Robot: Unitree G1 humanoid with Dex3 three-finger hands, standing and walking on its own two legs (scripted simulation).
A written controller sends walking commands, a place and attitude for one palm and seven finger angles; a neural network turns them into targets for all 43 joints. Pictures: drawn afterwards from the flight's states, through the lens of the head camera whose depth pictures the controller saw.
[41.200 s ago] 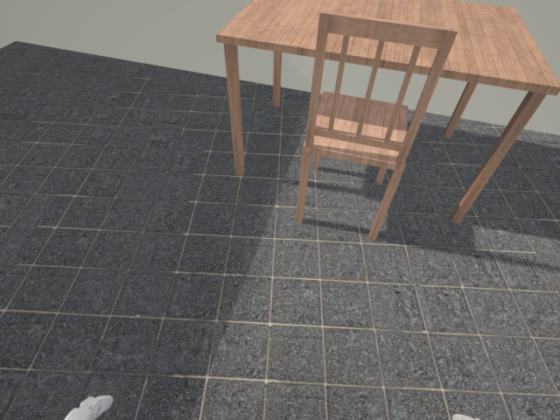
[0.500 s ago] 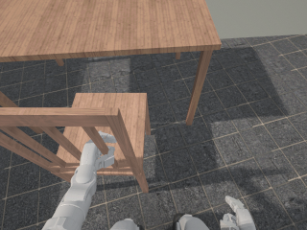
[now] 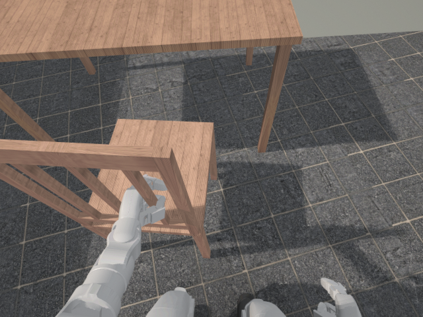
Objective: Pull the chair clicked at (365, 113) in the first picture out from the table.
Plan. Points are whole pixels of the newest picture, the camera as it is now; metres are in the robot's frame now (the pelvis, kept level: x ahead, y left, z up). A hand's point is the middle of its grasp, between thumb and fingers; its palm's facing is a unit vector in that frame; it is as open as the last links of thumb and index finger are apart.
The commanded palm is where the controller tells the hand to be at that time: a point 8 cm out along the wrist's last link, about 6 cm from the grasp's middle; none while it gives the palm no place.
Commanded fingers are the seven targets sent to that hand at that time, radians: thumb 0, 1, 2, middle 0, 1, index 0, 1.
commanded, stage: step backward, pulling the chair out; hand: left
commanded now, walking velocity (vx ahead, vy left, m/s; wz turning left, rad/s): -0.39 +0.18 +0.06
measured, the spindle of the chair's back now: (108, 197) +0.36 +0.25 -0.08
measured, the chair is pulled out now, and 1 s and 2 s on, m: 0.30 0.52 0.55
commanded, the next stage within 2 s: stop walking, hand still on the chair in 0.76 s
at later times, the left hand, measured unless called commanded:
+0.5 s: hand (153, 270) +0.20 +0.12 -0.07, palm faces -0.09 -0.98 -0.18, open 5.1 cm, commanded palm +0.18 +0.18 -0.07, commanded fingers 0.00 0.90 0.90 -0.50 -1.45 -0.50 -1.45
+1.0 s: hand out of the picture +0.09 +0.13 -0.07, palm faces -0.10 -0.98 -0.17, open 5.2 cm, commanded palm +0.08 +0.18 -0.05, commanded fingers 0.00 0.90 0.90 -0.50 -1.45 -0.50 -1.45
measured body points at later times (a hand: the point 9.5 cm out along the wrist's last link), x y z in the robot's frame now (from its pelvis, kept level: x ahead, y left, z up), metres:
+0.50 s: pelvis -0.11 +0.03 +0.00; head -0.03 +0.00 +0.44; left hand +0.20 +0.18 -0.06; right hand +0.02 -0.18 -0.15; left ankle -0.12 +0.19 -0.70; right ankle -0.06 -0.06 -0.74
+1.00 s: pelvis -0.21 +0.03 -0.01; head -0.14 +0.00 +0.44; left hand +0.10 +0.18 -0.05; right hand -0.10 -0.20 -0.15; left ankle -0.20 +0.19 -0.73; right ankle -0.18 -0.06 -0.74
